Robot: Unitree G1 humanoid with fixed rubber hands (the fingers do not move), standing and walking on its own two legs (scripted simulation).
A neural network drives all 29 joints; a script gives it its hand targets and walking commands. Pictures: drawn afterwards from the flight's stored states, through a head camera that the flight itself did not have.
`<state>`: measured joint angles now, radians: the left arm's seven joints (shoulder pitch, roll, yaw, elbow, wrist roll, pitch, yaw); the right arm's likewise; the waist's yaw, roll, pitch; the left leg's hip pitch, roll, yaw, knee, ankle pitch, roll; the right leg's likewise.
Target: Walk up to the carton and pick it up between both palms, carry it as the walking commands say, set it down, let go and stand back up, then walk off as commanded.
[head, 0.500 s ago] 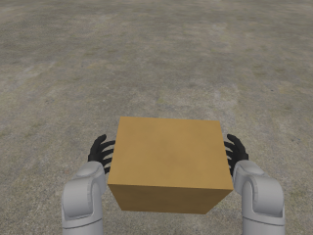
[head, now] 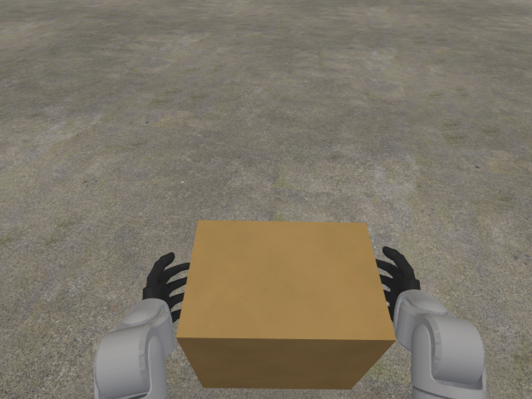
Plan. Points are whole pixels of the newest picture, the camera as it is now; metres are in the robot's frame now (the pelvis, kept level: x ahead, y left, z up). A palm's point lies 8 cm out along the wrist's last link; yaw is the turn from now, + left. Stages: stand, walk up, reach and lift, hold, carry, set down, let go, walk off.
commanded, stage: carry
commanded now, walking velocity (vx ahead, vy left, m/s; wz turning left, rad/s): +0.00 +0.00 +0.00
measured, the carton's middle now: (279, 310) +0.25 -0.01 +0.03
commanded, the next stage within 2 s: none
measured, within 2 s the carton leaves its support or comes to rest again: neither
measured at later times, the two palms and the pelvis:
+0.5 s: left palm (160, 355) +0.17 +0.14 +0.09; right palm (433, 348) +0.16 -0.18 +0.09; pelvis -0.06 -0.01 +0.00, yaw +0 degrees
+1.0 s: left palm out of the picture +0.05 +0.16 +0.05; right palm out of the picture +0.04 -0.17 +0.06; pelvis -0.18 +0.00 -0.02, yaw -1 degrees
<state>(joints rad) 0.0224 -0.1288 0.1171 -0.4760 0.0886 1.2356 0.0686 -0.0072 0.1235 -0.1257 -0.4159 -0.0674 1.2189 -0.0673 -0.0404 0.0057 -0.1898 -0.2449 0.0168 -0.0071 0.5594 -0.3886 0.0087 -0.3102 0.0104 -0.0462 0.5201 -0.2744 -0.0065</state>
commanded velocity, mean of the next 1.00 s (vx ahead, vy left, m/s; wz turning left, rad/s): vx -0.23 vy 0.00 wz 0.00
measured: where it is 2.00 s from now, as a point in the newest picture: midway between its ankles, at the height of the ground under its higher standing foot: outside the picture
